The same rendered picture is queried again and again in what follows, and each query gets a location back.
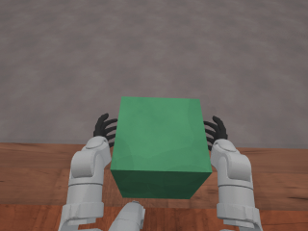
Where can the robot left hand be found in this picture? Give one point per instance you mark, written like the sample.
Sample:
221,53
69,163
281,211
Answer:
100,130

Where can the carton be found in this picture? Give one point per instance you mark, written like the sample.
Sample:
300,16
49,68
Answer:
160,148

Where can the robot left thigh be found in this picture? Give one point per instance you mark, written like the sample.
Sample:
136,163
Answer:
130,218

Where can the robot right hand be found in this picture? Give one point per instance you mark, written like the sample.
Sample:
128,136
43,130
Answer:
220,129

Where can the robot right forearm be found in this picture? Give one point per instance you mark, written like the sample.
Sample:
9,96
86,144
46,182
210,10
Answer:
236,205

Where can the robot left forearm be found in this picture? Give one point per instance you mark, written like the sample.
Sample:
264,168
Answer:
86,178

